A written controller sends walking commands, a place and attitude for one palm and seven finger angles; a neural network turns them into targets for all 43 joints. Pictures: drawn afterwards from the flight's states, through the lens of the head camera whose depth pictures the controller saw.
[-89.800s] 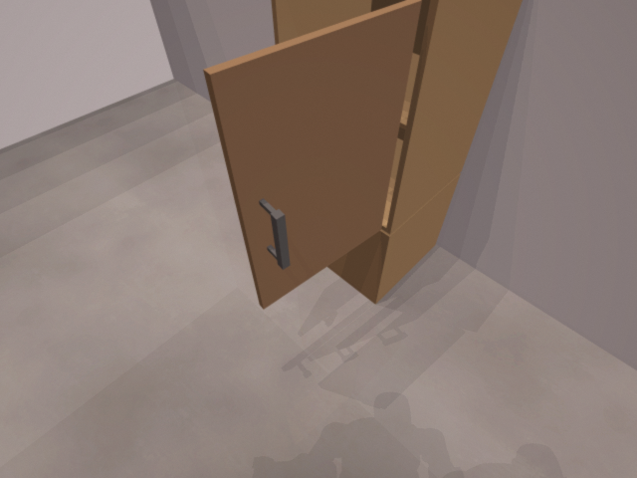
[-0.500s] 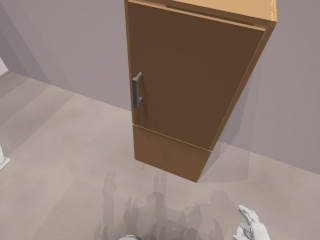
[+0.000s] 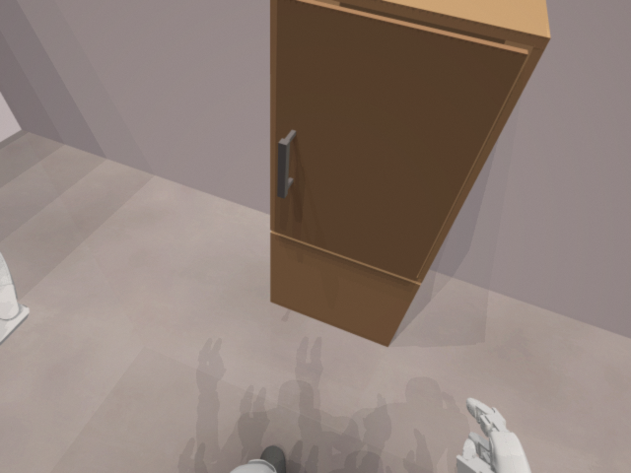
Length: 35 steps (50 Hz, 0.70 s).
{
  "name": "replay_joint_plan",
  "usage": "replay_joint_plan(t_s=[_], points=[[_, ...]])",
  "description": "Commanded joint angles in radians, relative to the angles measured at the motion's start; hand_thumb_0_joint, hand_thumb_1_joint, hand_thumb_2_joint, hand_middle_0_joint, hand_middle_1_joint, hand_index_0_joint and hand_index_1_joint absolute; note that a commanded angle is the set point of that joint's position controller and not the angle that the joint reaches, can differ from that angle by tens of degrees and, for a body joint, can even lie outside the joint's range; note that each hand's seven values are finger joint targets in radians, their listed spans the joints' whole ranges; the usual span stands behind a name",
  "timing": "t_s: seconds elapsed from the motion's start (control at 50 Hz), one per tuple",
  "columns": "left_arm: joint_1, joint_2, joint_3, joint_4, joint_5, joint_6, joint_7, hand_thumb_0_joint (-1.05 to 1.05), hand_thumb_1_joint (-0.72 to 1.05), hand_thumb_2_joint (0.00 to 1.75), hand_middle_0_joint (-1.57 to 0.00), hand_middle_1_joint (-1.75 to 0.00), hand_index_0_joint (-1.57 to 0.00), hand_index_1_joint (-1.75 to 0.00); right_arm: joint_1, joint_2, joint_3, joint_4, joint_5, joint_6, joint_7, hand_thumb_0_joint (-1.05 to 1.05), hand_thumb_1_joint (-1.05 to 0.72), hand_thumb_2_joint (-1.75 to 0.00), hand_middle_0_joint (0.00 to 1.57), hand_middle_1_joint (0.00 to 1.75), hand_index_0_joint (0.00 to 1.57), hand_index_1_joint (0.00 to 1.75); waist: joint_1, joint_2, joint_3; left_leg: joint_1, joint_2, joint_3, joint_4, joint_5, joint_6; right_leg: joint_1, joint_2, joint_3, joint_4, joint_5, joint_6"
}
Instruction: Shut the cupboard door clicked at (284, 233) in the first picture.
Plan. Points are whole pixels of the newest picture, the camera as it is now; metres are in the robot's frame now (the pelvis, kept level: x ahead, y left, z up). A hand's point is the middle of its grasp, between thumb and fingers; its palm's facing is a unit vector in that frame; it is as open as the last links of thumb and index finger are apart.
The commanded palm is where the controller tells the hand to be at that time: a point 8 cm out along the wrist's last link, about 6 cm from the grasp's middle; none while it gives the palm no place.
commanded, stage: step back with the hand held close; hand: left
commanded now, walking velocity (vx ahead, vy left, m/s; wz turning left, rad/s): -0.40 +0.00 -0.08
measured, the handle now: (287, 165) +0.74 +0.09 -0.06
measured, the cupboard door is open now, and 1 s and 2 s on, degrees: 0 0 0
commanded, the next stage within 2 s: stop stepping back and stand still in 0.02 s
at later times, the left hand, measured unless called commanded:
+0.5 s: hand out of the picture +0.10 +0.33 +0.19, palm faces +0.45 -0.81 -0.38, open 7.4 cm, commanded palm +0.07 +0.36 +0.19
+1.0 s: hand out of the picture +0.13 +0.34 +0.17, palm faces +0.34 -0.80 -0.50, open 7.4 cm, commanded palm +0.07 +0.38 +0.19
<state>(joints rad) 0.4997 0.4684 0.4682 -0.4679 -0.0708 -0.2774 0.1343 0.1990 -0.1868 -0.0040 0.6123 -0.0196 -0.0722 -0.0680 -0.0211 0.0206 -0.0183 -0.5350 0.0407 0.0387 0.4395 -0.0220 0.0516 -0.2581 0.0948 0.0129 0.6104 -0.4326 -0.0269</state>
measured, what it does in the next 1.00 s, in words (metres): walks backwards: right foot, then left foot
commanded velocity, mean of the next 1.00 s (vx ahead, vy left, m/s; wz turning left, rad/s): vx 0.06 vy -0.09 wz -0.01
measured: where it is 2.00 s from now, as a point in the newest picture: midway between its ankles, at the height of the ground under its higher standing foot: outside the picture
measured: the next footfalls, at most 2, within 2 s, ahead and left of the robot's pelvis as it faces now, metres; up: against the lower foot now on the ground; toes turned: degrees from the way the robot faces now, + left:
right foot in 0.38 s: -0.08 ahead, -0.03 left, +0.00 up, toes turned -4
left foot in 0.56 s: -0.01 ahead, +0.20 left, +0.00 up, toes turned +1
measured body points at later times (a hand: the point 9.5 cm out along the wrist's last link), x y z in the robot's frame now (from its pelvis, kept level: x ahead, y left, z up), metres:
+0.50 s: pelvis -0.09 +0.07 +0.00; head -0.12 +0.09 +0.45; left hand +0.07 +0.37 +0.21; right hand +0.05 -0.17 -0.08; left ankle +0.00 +0.15 -0.69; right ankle -0.12 -0.03 -0.73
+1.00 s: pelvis -0.09 +0.09 +0.01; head -0.09 +0.09 +0.46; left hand +0.11 +0.38 +0.20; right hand +0.02 -0.14 -0.10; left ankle -0.05 +0.20 -0.73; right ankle -0.16 +0.03 -0.73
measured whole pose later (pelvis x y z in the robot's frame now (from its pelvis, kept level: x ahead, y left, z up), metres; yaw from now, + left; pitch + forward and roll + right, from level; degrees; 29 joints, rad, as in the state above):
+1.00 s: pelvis -0.09 +0.09 +0.01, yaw -5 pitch +2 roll +0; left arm 0.58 0.44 0.42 -0.46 -0.07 -0.12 0.17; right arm 0.25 -0.18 0.03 0.64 -0.01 -0.04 -0.06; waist -0.03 0.02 -0.04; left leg -0.34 0.04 0.11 0.52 -0.21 0.01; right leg -0.15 0.05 -0.09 0.46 -0.34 -0.07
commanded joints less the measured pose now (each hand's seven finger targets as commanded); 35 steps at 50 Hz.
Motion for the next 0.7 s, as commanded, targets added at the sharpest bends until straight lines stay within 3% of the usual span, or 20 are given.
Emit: replay_joint_plan(t_s=[0.0, 0.04, 0.08, 0.12, 0.14, 0.18, 0.24, 0.3, 0.32, 0.34, 0.36, 0.38, 0.42, 0.48, 0.52, 0.56, 0.58, 0.6, 0.64, 0.68], points=[[0.024, 0.178, 0.108, -0.332, -0.022, -0.07, 0.018, 0.0, 0.9, 0.9, -0.2, -0.3, -0.2, -0.3, -0.076, -0.121, -0.051, -0.143, 0.004, -0.063, 0.01, 0.0, -0.9, -0.9, 0.2, 0.3, 0.2, 0.3, 0.016, 0.126, -0.215, 0.261, 0.1, -0.06, -0.039, -0.344, -0.087, -0.05, -0.13, 0.09, -0.231, -0.018, -0.068], [-0.02, 0.198, 0.098, -0.311, -0.002, -0.068, 0.035, 0.0, 0.9, 0.9, -0.2, -0.3, -0.2, -0.3, -0.045, -0.123, -0.044, -0.112, 0.004, -0.062, 0.006, 0.0, -0.9, -0.9, 0.2, 0.3, 0.2, 0.3, -0.009, -0.065, -0.16, 0.455, -0.006, 0.018, 0.235, -0.262, -0.112, -0.35, -0.279, 0.219, -0.373, 0.023, -0.1], [-0.036, 0.198, 0.097, -0.268, 0.008, -0.036, 0.045, 0.0, 0.9, 0.9, -0.2, -0.3, -0.2, -0.3, -0.046, -0.138, -0.059, -0.103, 0.006, -0.055, -0.003, 0.0, -0.9, -0.9, 0.2, 0.3, 0.2, 0.3, -0.014, -0.159, -0.088, 0.485, -0.036, -0.009, 0.383, -0.29, -0.109, -0.509, -0.314, 0.22, -0.384, -0.053, -0.115], [-0.062, 0.157, 0.064, -0.217, 0.011, -0.015, 0.036, 0.0, 0.9, 0.9, -0.2, -0.3, -0.2, -0.3, -0.045, -0.129, -0.037, -0.102, 0.01, -0.043, -0.021, 0.0, -0.9, -0.9, 0.2, 0.3, 0.2, 0.3, -0.03, -0.056, 0.019, 0.39, 0.001, -0.085, 0.182, -0.279, -0.086, -0.462, -0.213, 0.088, -0.224, 0.027, -0.044], [-0.071, 0.16, 0.079, -0.188, 0.008, -0.009, 0.033, 0.0, 0.9, 0.9, -0.2, -0.3, -0.2, -0.3, -0.059, -0.153, -0.034, -0.117, 0.01, -0.048, -0.032, 0.0, -0.9, -0.9, 0.2, 0.3, 0.2, 0.3, -0.017, 0.107, 0.049, 0.263, 0.07, -0.169, -0.047, -0.321, -0.057, -0.344, -0.092, 0.02, -0.12, -0.019, 0.014], [-0.086, 0.205, 0.145, -0.211, 0.008, -0.021, 0.03, 0.0, 0.9, 0.9, -0.2, -0.3, -0.2, -0.3, -0.084, -0.178, -0.054, -0.139, 0.013, -0.072, -0.038, 0.0, -0.9, -0.9, 0.2, 0.3, 0.2, 0.3, 0.017, 0.318, -0.059, 0.005, 0.241, -0.421, -0.44, -0.897, -0.035, 0.024, 0.059, -0.058, 0.209, -0.127, 0.026], [-0.024, 0.171, 0.132, -0.286, -0.017, -0.005, 0.007, 0.0, 0.9, 0.9, -0.2, -0.3, -0.2, -0.3, -0.05, -0.144, -0.061, -0.149, 0.008, -0.08, -0.001, 0.0, -0.9, -0.9, 0.2, 0.3, 0.2, 0.3, 0.045, 0.233, -0.205, 0.132, 0.175, -0.217, -0.402, -0.682, -0.157, 0.1, 0.092, -0.115, 0.297, -0.152, -0.003], [0.123, 0.139, 0.096, -0.342, -0.035, 0.031, 0.003, 0.0, 0.9, 0.9, -0.2, -0.3, -0.2, -0.3, -0.043, -0.121, -0.05, -0.175, 0.017, -0.084, 0.022, 0.0, -0.9, -0.9, 0.2, 0.3, 0.2, 0.3, 0.046, 0.239, -0.225, 0.199, 0.092, -0.035, -0.305, -0.517, -0.176, 0.19, 0.073, -0.171, -0.055, -0.121, -0.018], [0.13, 0.159, 0.103, -0.353, -0.033, 0.045, 0.007, 0.0, 0.9, 0.9, -0.2, -0.3, -0.2, -0.3, -0.042, -0.122, -0.048, -0.168, 0.019, -0.074, 0.026, 0.0, -0.9, -0.9, 0.2, 0.3, 0.2, 0.3, 0.039, 0.145, -0.191, 0.182, 0.033, 0.036, -0.168, -0.497, -0.184, 0.185, 0.01, -0.127, -0.214, -0.101, -0.037], [0.141, 0.187, 0.122, -0.352, -0.019, 0.054, 0.011, 0.0, 0.9, 0.9, -0.2, -0.3, -0.2, -0.3, -0.023, -0.125, -0.05, -0.146, 0.027, -0.057, 0.028, 0.0, -0.9, -0.9, 0.2, 0.3, 0.2, 0.3, 0.03, -0.087, -0.142, 0.261, -0.041, 0.118, 0.217, -0.41, -0.153, -0.034, -0.177, 0.079, -0.377, -0.125, -0.09], [0.071, 0.208, 0.129, -0.373, -0.014, 0.062, 0.019, 0.0, 0.9, 0.9, -0.2, -0.3, -0.2, -0.3, -0.036, -0.142, -0.058, -0.123, 0.018, -0.039, 0.027, 0.0, -0.9, -0.9, 0.2, 0.3, 0.2, 0.3, 0.023, -0.238, -0.042, 0.256, -0.05, -0.009, 0.605, -0.368, -0.118, -0.349, -0.421, 0.383, -0.516, -0.279, -0.189], [-0.027, 0.221, 0.167, -0.317, -0.014, 0.066, 0.038, 0.0, 0.9, 0.9, -0.2, -0.3, -0.2, -0.3, -0.05, -0.165, -0.053, -0.099, -0.013, -0.032, 0.023, 0.0, -0.9, -0.9, 0.2, 0.3, 0.2, 0.3, 0.003, -0.129, -0.003, 0.19, -0.012, -0.097, 0.733, -0.351, -0.104, -0.429, -0.491, 0.412, -0.527, -0.214, -0.264], [-0.124, 0.109, 0.036, -0.166, 0.004, 0.089, 0.051, 0.0, 0.9, 0.9, -0.2, -0.3, -0.2, -0.3, -0.034, -0.133, -0.029, -0.097, 0.011, -0.027, 0.003, 0.0, -0.9, -0.9, 0.2, 0.3, 0.2, 0.3, -0.021, -0.118, 0.067, 0.106, 0.027, -0.103, 0.568, -0.353, -0.079, -0.298, -0.354, 0.274, -0.431, -0.285, -0.16], [-0.28, 0.116, -0.012, -0.1, 0.036, 0.087, 0.066, 0.0, 0.9, 0.9, -0.2, -0.3, -0.2, -0.3, -0.078, -0.157, -0.033, -0.076, 0.016, -0.037, -0.028, 0.0, -0.9, -0.9, 0.2, 0.3, 0.2, 0.3, -0.012, -0.055, 0.143, 0.215, 0.027, -0.039, 0.261, -0.357, -0.048, -0.284, -0.311, 0.183, -0.363, -0.214, -0.115], [-0.271, 0.116, -0.02, -0.132, 0.044, 0.072, 0.067, 0.0, 0.9, 0.9, -0.2, -0.3, -0.2, -0.3, -0.058, -0.155, -0.026, -0.086, 0.016, -0.054, -0.041, 0.0, -0.9, -0.9, 0.2, 0.3, 0.2, 0.3, -0.007, 0.04, 0.104, 0.294, 0.014, -0.034, 0.074, -0.415, -0.026, -0.227, -0.231, 0.127, -0.246, -0.17, -0.079], [-0.233, 0.125, 0.005, -0.237, 0.036, 0.054, 0.064, 0.0, 0.9, 0.9, -0.2, -0.3, -0.2, -0.3, -0.053, -0.178, -0.03, -0.126, 0.019, -0.07, -0.042, 0.0, -0.9, -0.9, 0.2, 0.3, 0.2, 0.3, -0.007, 0.198, 0.073, 0.298, 0.169, -0.288, -0.129, -0.53, 0.039, -0.214, -0.091, 0.011, -0.01, -0.043, -0.008], [-0.198, 0.186, 0.059, -0.282, 0.022, 0.038, 0.054, 0.0, 0.9, 0.9, -0.2, -0.3, -0.2, -0.3, -0.046, -0.154, -0.021, -0.11, 0.017, -0.077, -0.037, 0.0, -0.9, -0.9, 0.2, 0.3, 0.2, 0.3, -0.015, 0.292, 0.026, 0.299, 0.263, -0.448, -0.306, -0.795, 0.045, -0.233, -0.051, -0.053, 0.16, -0.094, 0.023], [-0.16, 0.163, 0.061, -0.322, 0.024, 0.035, 0.049, 0.0, 0.9, 0.9, -0.2, -0.3, -0.2, -0.3, -0.058, -0.134, -0.015, -0.123, 0.009, -0.087, -0.029, 0.0, -0.9, -0.9, 0.2, 0.3, 0.2, 0.3, -0.016, 0.297, 0.033, 0.227, 0.294, -0.539, -0.38, -0.863, 0.048, -0.215, -0.04, -0.018, 0.288, -0.071, 0.02], [-0.064, 0.15, 0.069, -0.338, 0.021, 0.039, 0.041, 0.0, 0.9, 0.9, -0.2, -0.3, -0.2, -0.3, -0.061, -0.131, -0.024, -0.129, 0.004, -0.096, -0.005, 0.0, -0.9, -0.9, 0.2, 0.3, 0.2, 0.3, 0.008, 0.138, 0.002, 0.218, 0.285, -0.413, -0.348, -0.69, 0.047, -0.16, -0.074, -0.001, 0.296, 0.019, 0.015], [0.022, 0.15, 0.084, -0.329, 0.022, 0.044, 0.043, 0.0, 0.9, 0.9, -0.2, -0.3, -0.2, -0.3, -0.058, -0.132, -0.026, -0.13, 0.008, -0.09, 0.006, 0.0, -0.9, -0.9, 0.2, 0.3, 0.2, 0.3, 0.022, 0.159, -0.052, 0.247, 0.238, -0.249, -0.313, -0.582, 0.02, -0.088, -0.063, -0.059, 0.179, 0.04, 0.018]])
